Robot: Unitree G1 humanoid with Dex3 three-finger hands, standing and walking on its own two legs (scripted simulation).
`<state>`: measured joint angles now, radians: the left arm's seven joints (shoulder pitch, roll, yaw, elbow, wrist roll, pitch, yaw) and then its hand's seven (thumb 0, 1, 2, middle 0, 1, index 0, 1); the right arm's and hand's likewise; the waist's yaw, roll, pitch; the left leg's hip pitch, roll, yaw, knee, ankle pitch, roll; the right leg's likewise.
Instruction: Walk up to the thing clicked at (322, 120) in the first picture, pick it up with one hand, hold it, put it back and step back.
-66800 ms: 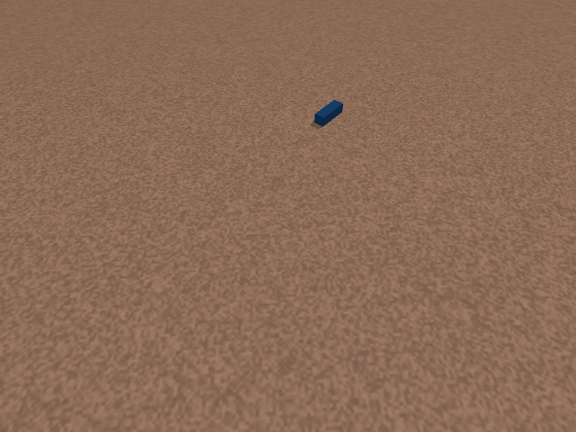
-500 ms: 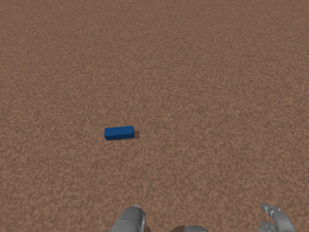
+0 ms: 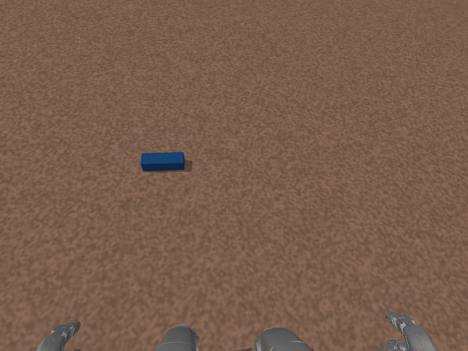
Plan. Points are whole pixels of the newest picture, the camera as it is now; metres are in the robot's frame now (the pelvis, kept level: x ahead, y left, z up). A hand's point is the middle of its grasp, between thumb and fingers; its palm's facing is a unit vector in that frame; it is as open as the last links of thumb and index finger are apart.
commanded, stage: step back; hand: left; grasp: from above
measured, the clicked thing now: (163, 161) +0.97 +0.32 -0.73
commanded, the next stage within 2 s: stand in 1.26 s
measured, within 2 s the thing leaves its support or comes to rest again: neither
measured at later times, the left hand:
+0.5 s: hand out of the picture -0.08 +0.26 -0.14, palm faces +0.12 -0.90 -0.42, open 7.4 cm
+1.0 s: hand out of the picture -0.06 +0.23 -0.13, palm faces +0.12 -0.91 -0.40, open 7.4 cm
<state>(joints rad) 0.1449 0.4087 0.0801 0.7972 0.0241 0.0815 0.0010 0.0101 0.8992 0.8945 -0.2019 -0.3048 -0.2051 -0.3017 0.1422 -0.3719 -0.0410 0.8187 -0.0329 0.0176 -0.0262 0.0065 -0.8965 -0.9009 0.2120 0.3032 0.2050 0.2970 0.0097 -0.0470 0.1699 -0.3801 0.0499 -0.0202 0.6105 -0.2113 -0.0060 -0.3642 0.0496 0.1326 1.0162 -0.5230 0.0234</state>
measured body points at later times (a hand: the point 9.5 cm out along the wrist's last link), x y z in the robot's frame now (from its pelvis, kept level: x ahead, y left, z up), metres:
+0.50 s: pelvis -0.12 -0.03 +0.00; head -0.12 -0.03 +0.45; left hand -0.09 +0.31 -0.11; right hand -0.06 -0.34 -0.13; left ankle -0.13 +0.09 -0.73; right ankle -0.07 -0.15 -0.71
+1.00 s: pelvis -0.08 -0.04 +0.01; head -0.05 -0.06 +0.45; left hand -0.07 +0.27 -0.11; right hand +0.04 -0.34 -0.13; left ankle -0.04 +0.12 -0.70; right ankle -0.07 -0.15 -0.72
